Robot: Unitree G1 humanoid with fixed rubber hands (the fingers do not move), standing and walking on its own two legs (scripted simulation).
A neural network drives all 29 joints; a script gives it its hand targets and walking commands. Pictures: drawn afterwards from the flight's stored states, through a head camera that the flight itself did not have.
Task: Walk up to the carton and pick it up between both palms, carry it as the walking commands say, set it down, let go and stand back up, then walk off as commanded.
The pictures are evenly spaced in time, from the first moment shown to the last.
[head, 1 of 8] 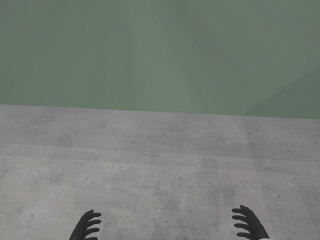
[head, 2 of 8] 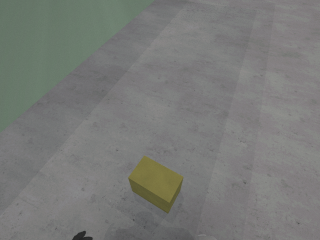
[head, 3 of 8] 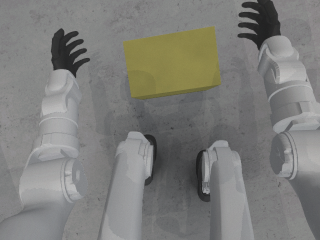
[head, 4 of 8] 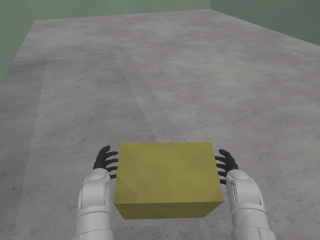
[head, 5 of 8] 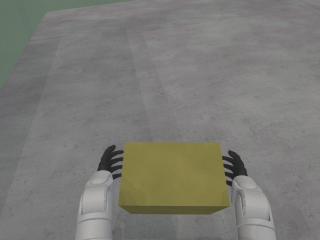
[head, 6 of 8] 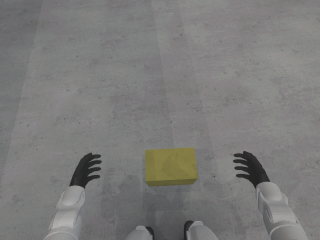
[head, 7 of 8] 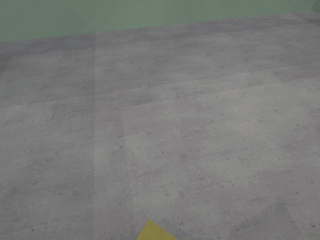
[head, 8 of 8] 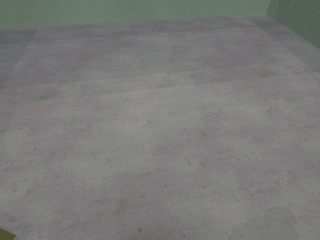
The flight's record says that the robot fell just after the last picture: no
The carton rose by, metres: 0.69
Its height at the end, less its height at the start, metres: -0.03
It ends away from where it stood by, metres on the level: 3.19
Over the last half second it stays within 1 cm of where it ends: yes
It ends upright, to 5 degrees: no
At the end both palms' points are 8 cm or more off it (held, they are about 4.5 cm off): yes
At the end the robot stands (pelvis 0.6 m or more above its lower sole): yes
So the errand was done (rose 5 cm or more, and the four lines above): no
